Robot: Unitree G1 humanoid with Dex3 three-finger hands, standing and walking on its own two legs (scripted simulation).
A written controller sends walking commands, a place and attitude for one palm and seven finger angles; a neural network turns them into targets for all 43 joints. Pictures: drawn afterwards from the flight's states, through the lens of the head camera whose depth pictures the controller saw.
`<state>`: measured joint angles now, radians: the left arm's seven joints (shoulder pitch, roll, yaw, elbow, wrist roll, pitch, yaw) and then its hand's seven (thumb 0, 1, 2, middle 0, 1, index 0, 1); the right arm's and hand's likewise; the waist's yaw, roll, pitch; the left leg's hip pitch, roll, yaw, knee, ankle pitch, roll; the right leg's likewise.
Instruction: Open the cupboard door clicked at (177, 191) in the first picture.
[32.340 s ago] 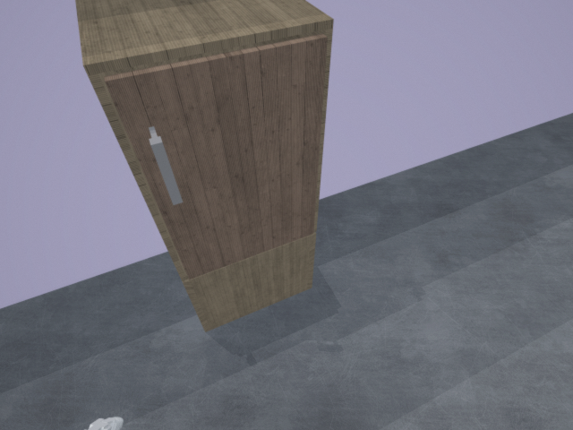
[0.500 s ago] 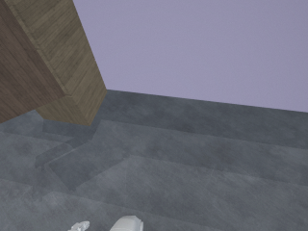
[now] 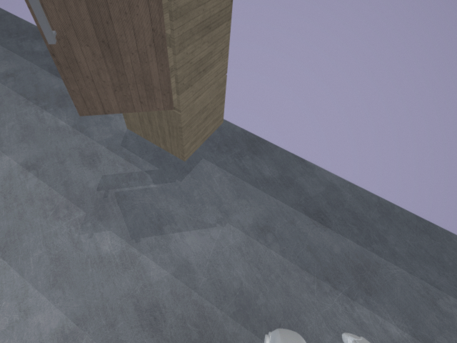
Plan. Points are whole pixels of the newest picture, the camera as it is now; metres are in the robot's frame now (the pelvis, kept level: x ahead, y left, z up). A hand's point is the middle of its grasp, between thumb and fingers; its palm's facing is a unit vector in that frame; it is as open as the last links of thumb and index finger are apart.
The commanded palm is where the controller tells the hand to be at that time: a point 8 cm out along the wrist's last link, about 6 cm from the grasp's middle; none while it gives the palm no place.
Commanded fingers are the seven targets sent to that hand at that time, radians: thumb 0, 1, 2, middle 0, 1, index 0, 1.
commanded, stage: turn to face it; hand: left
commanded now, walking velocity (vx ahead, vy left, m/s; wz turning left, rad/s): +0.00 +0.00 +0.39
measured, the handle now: (43, 15) +0.92 +0.64 +0.04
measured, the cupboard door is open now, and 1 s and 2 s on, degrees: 43 43 43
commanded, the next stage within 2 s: take the last steps up to it in 0.36 s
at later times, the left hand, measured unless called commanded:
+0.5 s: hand out of the picture +0.05 +0.13 -0.15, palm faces +0.20 -0.94 -0.26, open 7.3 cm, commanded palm none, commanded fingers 0.00 0.90 0.90 -0.20 -0.30 -0.20 -0.30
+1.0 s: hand out of the picture -0.08 +0.20 -0.19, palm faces +0.42 -0.89 -0.18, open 7.4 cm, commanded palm none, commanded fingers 0.00 0.90 0.90 -0.20 -0.30 -0.20 -0.30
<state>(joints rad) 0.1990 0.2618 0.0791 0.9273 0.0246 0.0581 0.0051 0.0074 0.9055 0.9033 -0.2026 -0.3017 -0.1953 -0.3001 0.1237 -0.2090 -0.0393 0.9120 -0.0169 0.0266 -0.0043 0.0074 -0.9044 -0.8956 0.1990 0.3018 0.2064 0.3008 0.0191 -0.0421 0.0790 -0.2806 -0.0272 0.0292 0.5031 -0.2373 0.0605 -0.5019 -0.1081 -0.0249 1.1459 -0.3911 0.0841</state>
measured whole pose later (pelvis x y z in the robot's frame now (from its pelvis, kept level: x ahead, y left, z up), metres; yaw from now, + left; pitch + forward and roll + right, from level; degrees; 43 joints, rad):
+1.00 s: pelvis +0.07 +0.06 -0.01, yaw +18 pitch +0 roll +0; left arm 0.42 0.20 0.06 1.13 0.03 0.02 0.00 0.01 0.90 0.90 -0.20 -0.30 -0.20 -0.30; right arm 0.08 -0.18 -0.03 0.95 -0.02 -0.03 0.01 0.01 -0.91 -0.90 0.20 0.30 0.20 0.30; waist 0.07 -0.06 0.06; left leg -0.29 -0.01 0.14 0.59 -0.31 0.07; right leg -0.33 -0.15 -0.08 1.11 -0.50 0.02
